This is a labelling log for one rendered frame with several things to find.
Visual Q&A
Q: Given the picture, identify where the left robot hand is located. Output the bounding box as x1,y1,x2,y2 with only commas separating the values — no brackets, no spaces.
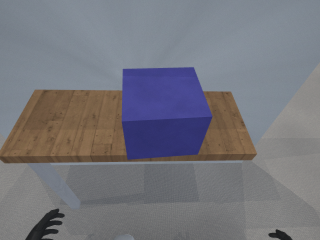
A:
25,208,65,240

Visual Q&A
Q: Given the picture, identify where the table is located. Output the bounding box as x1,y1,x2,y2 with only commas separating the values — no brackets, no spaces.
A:
0,89,257,210

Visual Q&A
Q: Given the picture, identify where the carton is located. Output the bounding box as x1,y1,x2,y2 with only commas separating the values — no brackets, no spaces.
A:
121,67,213,160

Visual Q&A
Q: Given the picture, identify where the right robot hand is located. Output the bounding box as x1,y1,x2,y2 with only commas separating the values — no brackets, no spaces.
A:
268,229,292,240

